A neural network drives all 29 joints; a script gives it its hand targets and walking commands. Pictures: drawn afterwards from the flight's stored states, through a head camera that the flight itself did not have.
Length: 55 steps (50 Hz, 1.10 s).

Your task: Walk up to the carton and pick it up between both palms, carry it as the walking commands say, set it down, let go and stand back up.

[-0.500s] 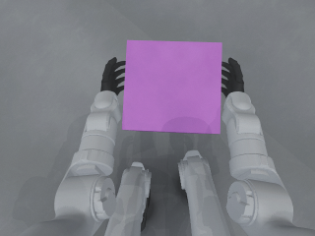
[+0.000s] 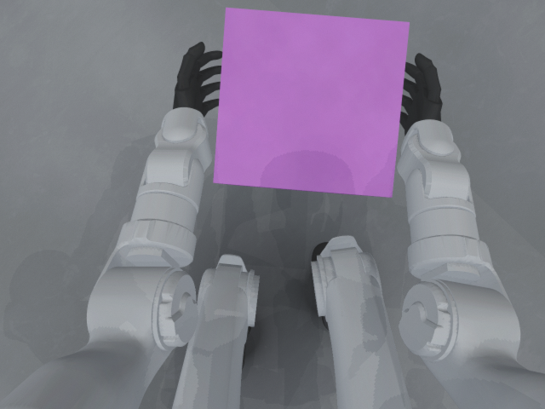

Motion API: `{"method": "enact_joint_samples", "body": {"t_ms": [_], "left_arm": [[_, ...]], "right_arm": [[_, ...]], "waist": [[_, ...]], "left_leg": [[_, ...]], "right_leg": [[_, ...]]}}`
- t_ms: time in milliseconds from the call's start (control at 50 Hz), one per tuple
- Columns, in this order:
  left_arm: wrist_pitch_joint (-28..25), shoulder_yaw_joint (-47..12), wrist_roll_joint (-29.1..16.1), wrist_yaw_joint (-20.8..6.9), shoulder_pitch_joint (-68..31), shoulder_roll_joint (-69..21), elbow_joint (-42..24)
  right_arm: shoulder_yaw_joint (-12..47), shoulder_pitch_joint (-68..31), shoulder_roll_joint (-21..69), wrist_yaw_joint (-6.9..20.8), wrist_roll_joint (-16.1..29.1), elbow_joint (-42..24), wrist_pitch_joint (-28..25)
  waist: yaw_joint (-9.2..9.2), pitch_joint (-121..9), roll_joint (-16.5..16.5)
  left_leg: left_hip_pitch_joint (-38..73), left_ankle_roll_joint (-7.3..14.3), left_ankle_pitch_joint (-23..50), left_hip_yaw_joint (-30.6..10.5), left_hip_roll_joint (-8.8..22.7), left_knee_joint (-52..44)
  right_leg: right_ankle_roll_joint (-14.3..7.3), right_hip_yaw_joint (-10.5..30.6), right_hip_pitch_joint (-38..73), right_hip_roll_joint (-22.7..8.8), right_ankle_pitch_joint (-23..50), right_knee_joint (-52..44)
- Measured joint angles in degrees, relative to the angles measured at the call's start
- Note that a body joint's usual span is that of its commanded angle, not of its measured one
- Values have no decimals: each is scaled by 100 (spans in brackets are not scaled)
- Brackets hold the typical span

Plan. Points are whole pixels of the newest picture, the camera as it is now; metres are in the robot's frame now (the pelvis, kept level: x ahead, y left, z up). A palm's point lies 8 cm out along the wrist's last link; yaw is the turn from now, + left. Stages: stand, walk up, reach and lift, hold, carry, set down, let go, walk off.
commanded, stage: set down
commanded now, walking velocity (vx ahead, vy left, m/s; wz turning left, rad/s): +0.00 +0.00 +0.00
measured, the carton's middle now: (301, 124) +0.49 -0.07 -0.19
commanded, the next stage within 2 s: none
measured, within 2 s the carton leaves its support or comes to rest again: rests again in 1.64 s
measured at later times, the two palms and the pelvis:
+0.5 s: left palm (209, 110) +0.53 +0.07 -0.19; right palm (400, 122) +0.49 -0.23 -0.20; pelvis -0.01 +0.00 -0.06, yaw +1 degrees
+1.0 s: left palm (211, 116) +0.54 +0.07 -0.24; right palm (391, 124) +0.49 -0.23 -0.23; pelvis -0.01 +0.01 -0.08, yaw +1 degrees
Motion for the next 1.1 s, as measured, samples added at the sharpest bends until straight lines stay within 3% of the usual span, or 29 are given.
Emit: {"method": "enact_joint_samples", "body": {"t_ms": [220,540,740,1100], "left_arm": [[16,-140,-110,164,-497,126,186],[21,-192,-261,170,-1260,422,553],[5,-518,-350,248,-1547,602,804],[-3,-864,-388,477,-1663,520,1039]], "right_arm": [[26,-467,-299,49,194,284,-35],[108,-1166,-565,-19,251,564,15],[287,-1411,-772,-70,536,890,-70],[120,-1403,-962,154,598,1274,-209]], "waist": [[-26,386,23],[-52,1133,80],[-107,1496,-88],[-186,1499,13]], "left_leg": [[-429,-22,-42,60,-50,478],[-796,-118,-141,98,-101,1140],[-844,-163,-214,-22,-224,1455],[-1115,-51,-167,-70,-362,1648]], "right_leg": [[34,20,-438,4,2,456],[6,-3,-868,22,2,1106],[-29,-140,-861,-105,-105,1372],[85,-200,-943,-247,-184,1450]]}}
